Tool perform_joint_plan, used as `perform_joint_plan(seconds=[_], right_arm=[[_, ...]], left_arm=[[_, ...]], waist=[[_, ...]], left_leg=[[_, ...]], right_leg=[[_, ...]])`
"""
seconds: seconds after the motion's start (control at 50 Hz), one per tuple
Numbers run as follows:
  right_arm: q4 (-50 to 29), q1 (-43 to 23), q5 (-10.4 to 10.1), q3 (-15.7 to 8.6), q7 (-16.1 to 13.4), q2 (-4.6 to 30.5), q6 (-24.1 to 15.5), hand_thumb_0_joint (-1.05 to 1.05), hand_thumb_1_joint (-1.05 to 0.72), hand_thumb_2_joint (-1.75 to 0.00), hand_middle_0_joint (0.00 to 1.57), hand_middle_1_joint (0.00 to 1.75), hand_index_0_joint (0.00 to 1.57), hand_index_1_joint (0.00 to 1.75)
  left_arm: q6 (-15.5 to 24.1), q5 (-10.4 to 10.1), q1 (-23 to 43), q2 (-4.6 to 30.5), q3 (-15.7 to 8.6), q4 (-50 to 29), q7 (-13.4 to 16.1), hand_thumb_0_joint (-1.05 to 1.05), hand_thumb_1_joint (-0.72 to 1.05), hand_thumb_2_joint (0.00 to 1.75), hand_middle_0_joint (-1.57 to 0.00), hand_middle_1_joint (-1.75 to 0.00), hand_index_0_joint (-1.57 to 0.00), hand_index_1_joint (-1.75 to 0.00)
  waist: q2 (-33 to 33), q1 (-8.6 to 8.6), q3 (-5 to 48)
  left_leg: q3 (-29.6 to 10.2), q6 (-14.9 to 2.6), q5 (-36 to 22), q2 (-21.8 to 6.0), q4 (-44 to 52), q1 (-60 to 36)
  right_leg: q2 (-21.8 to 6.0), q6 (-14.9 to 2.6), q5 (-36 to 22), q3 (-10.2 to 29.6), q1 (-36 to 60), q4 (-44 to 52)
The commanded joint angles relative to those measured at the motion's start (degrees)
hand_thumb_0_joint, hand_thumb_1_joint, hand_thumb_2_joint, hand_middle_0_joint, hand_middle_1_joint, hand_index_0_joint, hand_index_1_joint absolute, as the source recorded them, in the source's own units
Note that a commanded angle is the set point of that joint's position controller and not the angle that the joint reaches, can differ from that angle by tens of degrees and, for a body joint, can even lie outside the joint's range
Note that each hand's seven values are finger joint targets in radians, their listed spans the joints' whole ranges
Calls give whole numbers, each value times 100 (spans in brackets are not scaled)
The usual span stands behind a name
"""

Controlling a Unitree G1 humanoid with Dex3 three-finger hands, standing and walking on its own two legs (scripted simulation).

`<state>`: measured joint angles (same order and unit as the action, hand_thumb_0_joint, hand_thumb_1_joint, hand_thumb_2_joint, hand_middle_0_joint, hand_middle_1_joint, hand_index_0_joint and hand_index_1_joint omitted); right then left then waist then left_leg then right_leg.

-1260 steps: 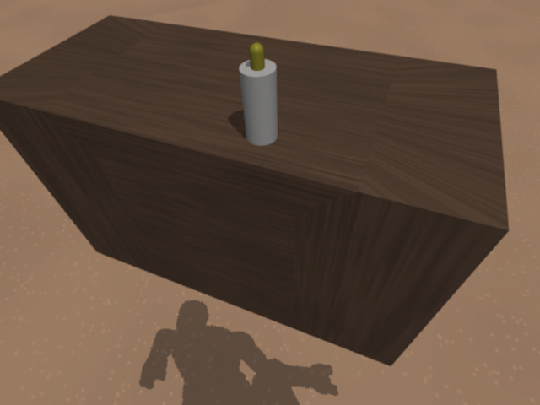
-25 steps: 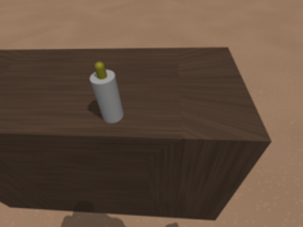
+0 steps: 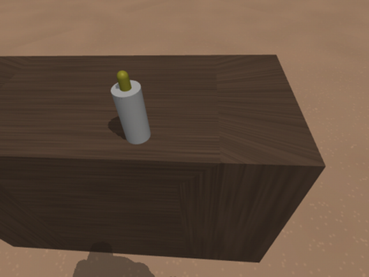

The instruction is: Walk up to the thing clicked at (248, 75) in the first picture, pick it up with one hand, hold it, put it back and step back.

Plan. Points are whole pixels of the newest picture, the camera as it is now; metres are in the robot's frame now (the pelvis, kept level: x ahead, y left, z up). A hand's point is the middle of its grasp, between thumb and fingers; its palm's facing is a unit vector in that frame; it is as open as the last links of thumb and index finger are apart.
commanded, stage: home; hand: left
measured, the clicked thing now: (131, 107) +0.48 +0.18 +0.12
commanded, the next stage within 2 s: stand in 0.90 s
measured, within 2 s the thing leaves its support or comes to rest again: neither
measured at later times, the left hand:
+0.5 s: hand out of the picture +0.11 +0.26 -0.15, palm faces -0.03 -0.93 -0.35, open 17.6 cm
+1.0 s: hand out of the picture +0.09 +0.26 -0.15, palm faces -0.03 -0.93 -0.36, open 17.6 cm
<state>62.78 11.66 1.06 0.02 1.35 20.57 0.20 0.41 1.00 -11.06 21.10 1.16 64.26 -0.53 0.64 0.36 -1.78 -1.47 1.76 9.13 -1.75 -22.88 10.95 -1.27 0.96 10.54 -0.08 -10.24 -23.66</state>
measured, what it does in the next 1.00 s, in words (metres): stands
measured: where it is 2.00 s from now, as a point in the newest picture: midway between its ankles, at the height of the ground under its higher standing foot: outside the picture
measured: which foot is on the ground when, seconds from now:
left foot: down 0.00-1.00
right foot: down 0.00-1.00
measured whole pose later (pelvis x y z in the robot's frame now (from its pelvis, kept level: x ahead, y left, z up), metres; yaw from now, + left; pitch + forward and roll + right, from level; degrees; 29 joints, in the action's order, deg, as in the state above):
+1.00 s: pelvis +0.03 +0.00 +0.00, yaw +0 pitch -3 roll +0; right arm 64.2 7.5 0.6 0.1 0.5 20.6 -0.1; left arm 0.2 0.7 -7.6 20.5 0.4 64.7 -0.3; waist 0.6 0.2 -3.0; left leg -1.2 1.9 9.5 -1.7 -19.4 6.8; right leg -1.4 1.3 10.6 0.0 -5.9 -19.5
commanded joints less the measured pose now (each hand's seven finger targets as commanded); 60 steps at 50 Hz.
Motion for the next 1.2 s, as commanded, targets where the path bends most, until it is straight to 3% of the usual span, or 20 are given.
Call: perform_joint_plan(seconds=[0.0, 0.1, 0.2, 0.28, 0.52, 0.56, 0.8, 0.82, 0.98, 1.02, 1.06, 1.18], right_arm=[[-354, -264, -11, -217, -96, 1184, -121, 0, -90, -90, 20, 30, 20, 30], [-358, -316, -27, -208, -112, 1210, -131, 0, -90, -90, 20, 30, 20, 30], [-357, -429, -58, -179, -137, 1223, -177, 0, -90, -90, 20, 30, 20, 30], [-314, -492, -54, -167, -170, 1264, -173, 0, -90, -90, 20, 30, 20, 30], [-263, -610, -39, -172, -180, 1234, -169, 0, -90, -90, 20, 30, 20, 30], [-255, -683, -43, -175, -187, 1228, -161, 0, -90, -90, 20, 30, 20, 30], [-248, -734, -49, -214, -180, 1239, -150, 0, -90, -90, 20, 30, 20, 30], [-221, -647, -39, -181, -175, 1189, -149, 0, -90, -90, 20, 30, 20, 30], [-197, -653, -36, -193, -170, 1209, -137, 0, -90, -90, 20, 30, 20, 30], [-183, -640, -41, -195, -164, 1201, -127, 0, -90, -90, 20, 30, 20, 30], [-186, -613, -36, -219, -154, 1216, -109, 0, -90, -90, 20, 30, 20, 30], [-197, -585, -31, -199, -160, 1215, -150, 0, -90, -90, 20, 30, 20, 30]], left_arm=[[136, -14, 283, 1329, -273, -370, 95, 0, -59, 3, -4, -4, -4, -4], [132, -33, 364, 1267, -275, -361, 101, 0, -59, 3, -5, -5, -4, -5], [161, -51, 420, 1236, -266, -329, 108, 0, -59, 3, -5, -4, -4, -5], [136, -49, 447, 1191, -261, -293, 110, 0, -59, 3, -5, -4, -4, -5], [121, -33, 638, 1179, -289, -304, 117, 0, -58, 3, -5, -5, -4, -5], [104, -38, 638, 1165, -294, -286, 117, 0, -59, 3, -4, -5, -4, -5], [117, -32, 659, 1192, -317, -321, 121, 0, -61, 2, -4, -4, -4, -4], [109, -32, 658, 1176, -318, -302, 109, 0, -60, 3, -4, -4, -4, -4], [127, -29, 593, 1205, -315, -333, 123, 0, -60, 3, -4, -4, -4, -4], [107, -27, 572, 1202, -319, -312, 120, 0, -44, 19, -20, -20, -20, -20], [109, -14, 587, 1215, -327, -327, 118, 0, -28, 35, -20, -30, -20, -30], [112, -39, 533, 1202, -343, -329, 102, 0, 20, 83, -20, -30, -20, -30]], waist=[[-82, -14, -118], [-36, -18, -17], [-4, -5, 306], [8, 7, 367], [-5, -27, 371], [18, -5, 276], [-43, -28, 283], [-65, -42, 161], [-27, -42, 219], [-90, -49, 53], [-127, -59, 26], [-12, -34, 163]], left_leg=[[-510, -316, 914, -356, 561, 125], [-508, -323, 674, -416, 571, 149], [-461, -290, -414, -484, 486, -147], [-434, -292, -665, -528, 456, -293], [-363, -240, -961, -549, 533, -402], [-370, -223, -693, -524, 590, -375], [-374, -230, -571, -526, 613, -504], [-355, -226, -246, -497, 702, -311], [-357, -227, -376, -503, 657, -414], [-389, -226, 24, -476, 730, -345], [-386, -249, 213, -471, 713, -310], [-408, -248, -123, -507, 735, -243]], right_leg=[[-527, -263, 1169, 697, -426, 829], [-505, -256, 682, 613, -156, 708], [-564, -216, -548, 547, 275, 557], [-576, -180, -789, 485, 375, 559], [-594, -148, -1018, 432, 529, 607], [-576, -147, -757, 421, 439, 662], [-588, -177, -629, 434, 361, 751], [-578, -170, -379, 445, 340, 784], [-608, -176, -502, 468, 325, 799], [-565, -181, -59, 458, 163, 875], [-563, -195, 228, 485, 101, 931], [-593, -200, -317, 462, 394, 760]])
